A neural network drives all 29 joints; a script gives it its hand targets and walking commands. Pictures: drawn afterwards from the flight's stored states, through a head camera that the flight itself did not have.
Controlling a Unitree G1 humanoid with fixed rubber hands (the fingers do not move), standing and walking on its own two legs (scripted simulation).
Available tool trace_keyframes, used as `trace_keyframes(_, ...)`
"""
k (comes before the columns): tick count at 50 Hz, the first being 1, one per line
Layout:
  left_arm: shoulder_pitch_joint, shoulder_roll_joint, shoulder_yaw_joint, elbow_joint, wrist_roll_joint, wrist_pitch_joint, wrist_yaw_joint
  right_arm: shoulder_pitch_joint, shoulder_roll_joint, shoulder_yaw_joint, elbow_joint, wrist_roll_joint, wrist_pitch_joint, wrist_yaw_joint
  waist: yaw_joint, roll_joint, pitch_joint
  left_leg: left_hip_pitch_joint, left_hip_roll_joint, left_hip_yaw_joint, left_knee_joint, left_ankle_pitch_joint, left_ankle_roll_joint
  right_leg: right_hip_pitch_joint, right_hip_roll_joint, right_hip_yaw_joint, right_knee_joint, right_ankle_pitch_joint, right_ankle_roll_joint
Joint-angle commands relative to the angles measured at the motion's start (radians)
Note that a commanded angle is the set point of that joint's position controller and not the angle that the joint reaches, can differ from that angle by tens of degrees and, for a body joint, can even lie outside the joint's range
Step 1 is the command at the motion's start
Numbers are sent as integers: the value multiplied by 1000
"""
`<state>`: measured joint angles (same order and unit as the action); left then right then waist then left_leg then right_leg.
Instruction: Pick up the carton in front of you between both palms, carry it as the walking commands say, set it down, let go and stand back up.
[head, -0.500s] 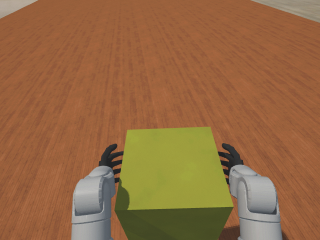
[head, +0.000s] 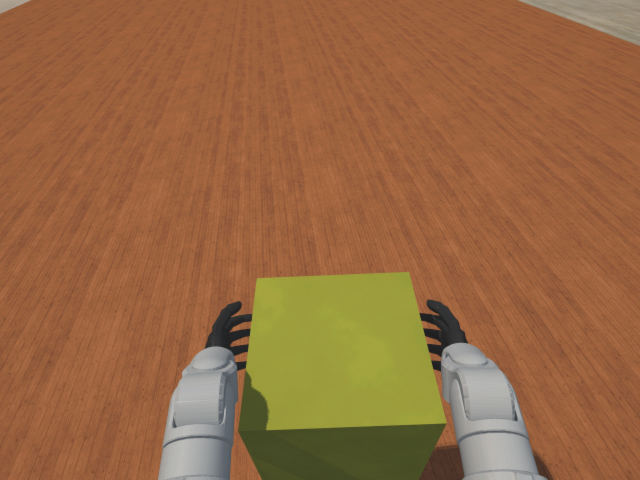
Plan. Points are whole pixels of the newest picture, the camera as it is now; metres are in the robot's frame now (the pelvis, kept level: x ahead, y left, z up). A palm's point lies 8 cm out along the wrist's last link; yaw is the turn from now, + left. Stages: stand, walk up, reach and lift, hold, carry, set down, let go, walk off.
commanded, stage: carry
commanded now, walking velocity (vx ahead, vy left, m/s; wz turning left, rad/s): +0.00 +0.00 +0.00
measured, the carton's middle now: (337, 386) +0.28 +0.00 -0.04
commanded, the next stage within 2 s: hold in 0.76 s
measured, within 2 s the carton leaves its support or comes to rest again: neither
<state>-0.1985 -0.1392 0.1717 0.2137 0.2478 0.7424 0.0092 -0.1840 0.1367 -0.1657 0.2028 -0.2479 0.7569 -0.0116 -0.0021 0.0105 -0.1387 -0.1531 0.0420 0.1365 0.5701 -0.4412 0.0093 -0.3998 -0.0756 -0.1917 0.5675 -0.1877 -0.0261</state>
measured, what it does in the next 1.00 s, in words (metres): stands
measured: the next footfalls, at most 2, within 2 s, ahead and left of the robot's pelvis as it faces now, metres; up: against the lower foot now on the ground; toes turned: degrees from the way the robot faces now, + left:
none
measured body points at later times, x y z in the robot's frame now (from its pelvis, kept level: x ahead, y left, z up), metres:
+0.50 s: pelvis -0.03 +0.01 +0.00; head -0.06 +0.01 +0.45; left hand +0.27 +0.17 +0.04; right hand +0.27 -0.14 +0.03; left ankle -0.09 +0.10 -0.73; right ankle +0.07 -0.11 -0.73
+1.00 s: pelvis -0.03 +0.00 +0.01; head -0.05 -0.01 +0.46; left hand +0.23 +0.20 +0.04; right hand +0.28 -0.10 +0.03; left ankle -0.09 +0.10 -0.73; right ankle +0.07 -0.13 -0.73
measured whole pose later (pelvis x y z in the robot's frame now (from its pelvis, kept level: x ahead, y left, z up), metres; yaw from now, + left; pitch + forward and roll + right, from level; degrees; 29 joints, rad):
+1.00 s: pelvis -0.03 +0.00 +0.01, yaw +9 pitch -6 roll +0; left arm -0.21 -0.14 0.19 0.22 0.23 0.65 0.00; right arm -0.18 0.14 -0.15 0.14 -0.25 0.72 -0.03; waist 0.01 0.04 0.06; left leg -0.03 -0.04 -0.03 0.43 -0.30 0.03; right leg -0.18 -0.02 0.06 0.37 -0.09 0.04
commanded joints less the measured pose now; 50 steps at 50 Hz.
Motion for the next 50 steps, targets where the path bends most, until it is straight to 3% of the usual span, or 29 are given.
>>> trace_keyframes(1, -459, -848, -444, 3, -190, -96, -197, -515, 831, 450, -23, 201, -114, 199, 3, 2, -154, -117, 110, -91, -133, 277, 16, 215, -90, 120, -60, 213, -8)
trace_keyframes(5, -480, -913, -470, 21, -198, -117, -211, -539, 892, 472, -3, 210, -136, 215, 3, 3, -170, -115, 108, -97, -137, 257, 22, 222, -90, 120, -70, 191, -5)
trace_keyframes(10, -438, -927, -532, -45, -237, -66, -215, -492, 905, 532, -70, 249, -85, 216, 2, 0, -187, -104, 108, -95, -129, 280, 24, 218, -95, 115, -72, 206, 1)
trace_keyframes(38, -426, -903, -541, -88, -247, -37, -215, -479, 883, 543, -116, 258, -55, 215, 1, -4, -172, -117, 102, -103, -128, 312, 29, 210, -98, 104, -77, 211, 15)
trace_keyframes(39, -377, -924, -499, -9, -224, -57, -216, -404, 892, 540, -156, 254, -52, 217, -23, 188, 36, -301, -36, -277, -271, 508, 45, 567, 204, 226, -47, 301, -2)
trace_keyframes(40, -361, -906, -490, -43, -202, -89, -205, -412, 858, 538, -190, 255, -68, 221, 8, 153, -16, -250, -37, -290, -257, 596, 35, 591, 177, 261, -80, 352, -3)
trace_keyframes(41, -343, -893, -475, -33, -194, -101, -197, -441, 871, 558, -202, 264, -74, 219, 22, 76, -43, -129, -48, -291, -222, 693, 20, 529, 173, 267, -105, 383, 12)
trace_keyframes(43, -352, -892, -469, -20, -189, -110, -188, -478, 870, 594, -206, 282, -82, 225, 39, 42, -82, -13, -69, -282, -231, 669, 11, 489, 187, 260, -127, 364, 30)
trace_keyframes(44, -352, -891, -468, -20, -190, -118, -182, -487, 855, 599, -206, 280, -87, 227, 49, 56, -95, 19, -78, -272, -252, 589, 10, 486, 184, 252, -136, 332, 31)
trace_keyframes(45, -389, -899, -494, -31, -203, -120, -188, -476, 867, 597, -196, 273, -93, 226, 13, 39, -79, 3, -75, -275, -255, 579, 3, 482, 198, 243, -142, 289, 33)
trace_keyframes(50, -451, -909, -538, -30, -239, -115, -228, -431, 885, 546, -137, 222, -97, 210, -38, 32, -49, -32, -86, -257, -266, 472, -16, 494, 203, 239, -169, 215, 25)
